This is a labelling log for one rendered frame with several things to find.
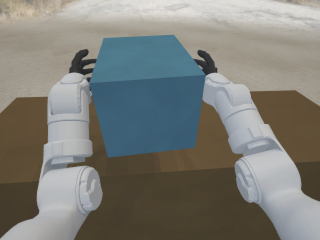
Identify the right robot forearm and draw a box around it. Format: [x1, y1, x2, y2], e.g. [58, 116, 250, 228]
[202, 73, 302, 187]

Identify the robot right upper arm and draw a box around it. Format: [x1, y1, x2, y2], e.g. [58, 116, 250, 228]
[234, 148, 320, 240]

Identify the robot left upper arm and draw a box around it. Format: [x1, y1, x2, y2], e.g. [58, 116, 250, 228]
[0, 165, 103, 240]

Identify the pedestal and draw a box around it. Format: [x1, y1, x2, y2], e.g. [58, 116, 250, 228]
[0, 90, 320, 240]

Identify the right robot hand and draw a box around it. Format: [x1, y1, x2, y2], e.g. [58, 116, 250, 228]
[194, 50, 218, 76]

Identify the left robot hand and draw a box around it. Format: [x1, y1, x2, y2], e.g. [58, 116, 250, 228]
[69, 49, 97, 91]

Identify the carton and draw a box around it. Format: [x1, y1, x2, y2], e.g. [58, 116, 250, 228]
[89, 34, 206, 158]

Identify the left robot forearm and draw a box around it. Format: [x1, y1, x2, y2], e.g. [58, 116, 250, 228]
[37, 72, 93, 209]

